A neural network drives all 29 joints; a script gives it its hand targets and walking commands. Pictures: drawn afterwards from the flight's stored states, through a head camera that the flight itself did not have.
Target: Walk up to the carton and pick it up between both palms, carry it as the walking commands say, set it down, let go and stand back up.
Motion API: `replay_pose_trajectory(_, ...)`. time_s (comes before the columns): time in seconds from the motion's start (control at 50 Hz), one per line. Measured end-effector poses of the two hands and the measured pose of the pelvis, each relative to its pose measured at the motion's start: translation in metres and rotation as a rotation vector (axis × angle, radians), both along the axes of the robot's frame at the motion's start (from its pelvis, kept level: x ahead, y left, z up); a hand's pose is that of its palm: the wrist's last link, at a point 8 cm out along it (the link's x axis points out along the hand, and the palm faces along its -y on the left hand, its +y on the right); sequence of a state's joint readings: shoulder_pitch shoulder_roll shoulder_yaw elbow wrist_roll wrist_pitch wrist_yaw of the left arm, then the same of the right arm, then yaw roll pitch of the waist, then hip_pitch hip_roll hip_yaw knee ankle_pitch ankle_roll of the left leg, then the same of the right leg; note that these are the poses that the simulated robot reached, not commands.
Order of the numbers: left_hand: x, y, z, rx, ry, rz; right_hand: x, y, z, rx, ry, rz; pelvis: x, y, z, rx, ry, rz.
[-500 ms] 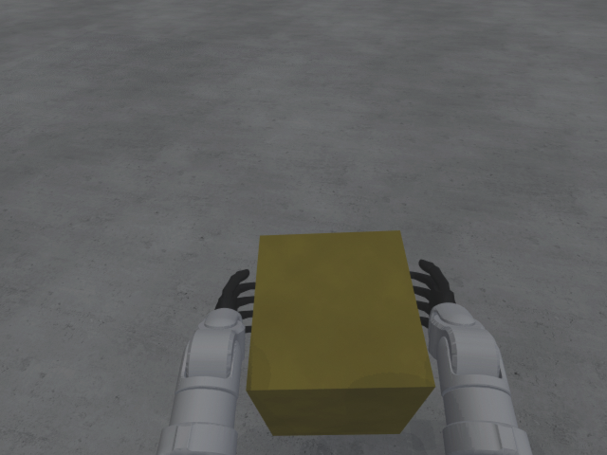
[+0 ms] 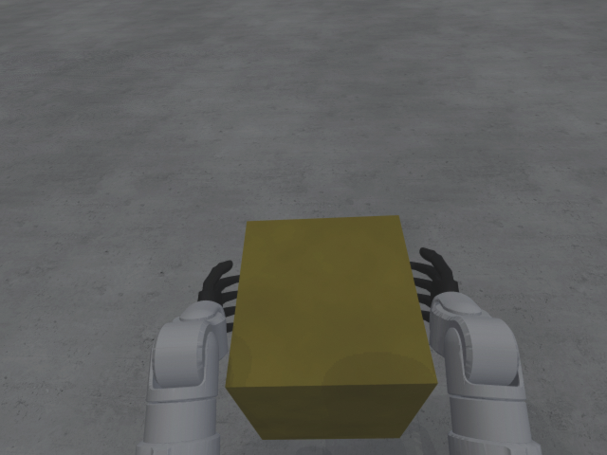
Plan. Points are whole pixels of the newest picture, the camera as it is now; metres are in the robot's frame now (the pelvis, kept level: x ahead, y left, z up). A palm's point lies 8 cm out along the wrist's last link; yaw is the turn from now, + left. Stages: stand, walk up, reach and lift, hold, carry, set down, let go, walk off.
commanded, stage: carry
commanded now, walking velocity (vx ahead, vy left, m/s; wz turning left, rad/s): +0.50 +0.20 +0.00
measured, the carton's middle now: (326, 334) +0.28 +0.01 +0.01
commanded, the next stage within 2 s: none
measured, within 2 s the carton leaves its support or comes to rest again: neither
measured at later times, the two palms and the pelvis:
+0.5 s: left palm (198, 189) +0.52 +0.23 +0.08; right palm (361, 176) +0.53 -0.06 +0.08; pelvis +0.26 +0.08 -0.01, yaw -3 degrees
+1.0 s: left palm (207, 102) +0.88 +0.29 +0.07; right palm (322, 96) +0.89 +0.00 +0.07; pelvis +0.61 +0.16 -0.02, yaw -2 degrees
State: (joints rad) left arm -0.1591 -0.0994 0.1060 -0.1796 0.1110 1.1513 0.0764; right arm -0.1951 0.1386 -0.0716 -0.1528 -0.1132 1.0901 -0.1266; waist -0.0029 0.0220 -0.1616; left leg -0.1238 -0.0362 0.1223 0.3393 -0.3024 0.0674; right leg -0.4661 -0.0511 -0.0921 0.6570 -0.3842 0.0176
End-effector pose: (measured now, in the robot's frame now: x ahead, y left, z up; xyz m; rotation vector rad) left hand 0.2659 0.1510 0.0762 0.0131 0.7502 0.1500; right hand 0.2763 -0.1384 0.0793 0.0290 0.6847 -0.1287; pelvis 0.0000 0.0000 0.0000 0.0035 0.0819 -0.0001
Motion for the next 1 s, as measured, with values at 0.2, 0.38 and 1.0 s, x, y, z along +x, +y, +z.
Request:
replay_pose_trajectory(0.2, 0.085, -0.009, -0.008, 0.004, 0.065, -0.024, 0.082, -0.008, -0.006, 0.05, 0.065, -0.063, 0.088, 0.005, -0.004, -0.011, -0.005, 0.038)
replay_pose_trajectory(0.38, 0.174, 0.05, 0.007, 0.004, 0.016, 0.04, 0.187, 0.051, 0.007, 0.054, 0.016, -0.003, 0.185, 0.052, -0.005, 0.018, -0.02, 0.018)
replay_pose_trajectory(1.0, 0.614, 0.14, -0.01, 0.013, -0.002, -0.007, 0.612, 0.14, -0.014, 0.076, -0.007, -0.059, 0.606, 0.157, -0.02, 0.039, -0.009, -0.039)
